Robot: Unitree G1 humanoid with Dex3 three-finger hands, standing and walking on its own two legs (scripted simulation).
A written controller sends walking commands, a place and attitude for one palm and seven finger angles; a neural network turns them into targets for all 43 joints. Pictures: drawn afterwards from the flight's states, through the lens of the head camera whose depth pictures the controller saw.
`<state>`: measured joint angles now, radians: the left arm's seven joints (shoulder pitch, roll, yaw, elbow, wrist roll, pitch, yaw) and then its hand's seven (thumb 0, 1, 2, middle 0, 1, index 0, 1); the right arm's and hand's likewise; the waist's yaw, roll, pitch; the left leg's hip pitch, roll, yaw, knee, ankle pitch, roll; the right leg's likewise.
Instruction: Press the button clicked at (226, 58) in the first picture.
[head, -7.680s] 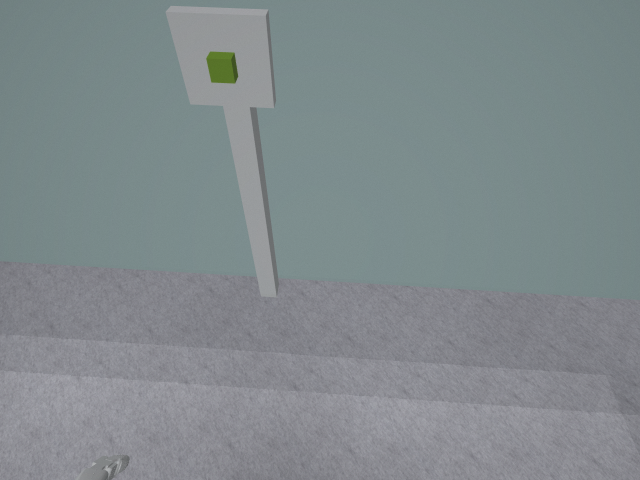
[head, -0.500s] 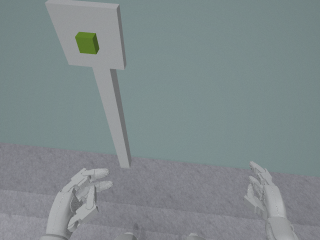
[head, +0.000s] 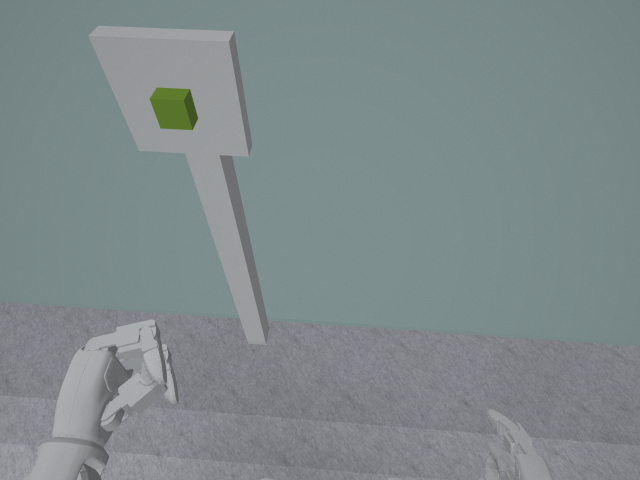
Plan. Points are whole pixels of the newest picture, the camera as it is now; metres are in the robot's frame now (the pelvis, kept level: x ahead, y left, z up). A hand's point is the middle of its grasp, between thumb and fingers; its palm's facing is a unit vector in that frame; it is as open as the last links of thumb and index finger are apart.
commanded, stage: raise the hand and make a fist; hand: left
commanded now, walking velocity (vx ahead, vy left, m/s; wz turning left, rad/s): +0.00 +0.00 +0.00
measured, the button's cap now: (175, 107) +0.56 +0.23 +0.16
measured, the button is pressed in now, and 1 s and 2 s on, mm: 0 0 0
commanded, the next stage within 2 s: aim a knuckle at the button in 1.06 s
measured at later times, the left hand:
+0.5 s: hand (118, 327) +0.24 +0.21 +0.13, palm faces +0.01 -1.00 -0.08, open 3.1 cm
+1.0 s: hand (116, 313) +0.24 +0.20 +0.16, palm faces +0.02 -1.00 -0.07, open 3.1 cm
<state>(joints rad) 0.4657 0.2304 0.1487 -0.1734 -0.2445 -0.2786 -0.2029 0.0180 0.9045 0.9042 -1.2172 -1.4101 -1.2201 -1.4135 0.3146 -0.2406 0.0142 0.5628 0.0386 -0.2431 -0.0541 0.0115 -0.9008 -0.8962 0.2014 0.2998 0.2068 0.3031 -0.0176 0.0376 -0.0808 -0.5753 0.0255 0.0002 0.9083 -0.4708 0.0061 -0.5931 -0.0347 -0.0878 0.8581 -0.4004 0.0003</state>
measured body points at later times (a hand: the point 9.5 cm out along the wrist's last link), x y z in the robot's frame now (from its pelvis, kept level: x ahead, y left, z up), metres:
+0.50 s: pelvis +0.02 +0.00 +0.02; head +0.02 +0.00 +0.47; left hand +0.23 +0.26 +0.14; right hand +0.22 -0.21 -0.04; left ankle -0.01 +0.11 -0.69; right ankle +0.02 -0.12 -0.69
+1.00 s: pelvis +0.01 -0.01 +0.04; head +0.00 -0.02 +0.48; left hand +0.24 +0.26 +0.16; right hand +0.19 -0.24 -0.03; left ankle -0.01 +0.11 -0.69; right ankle +0.02 -0.12 -0.69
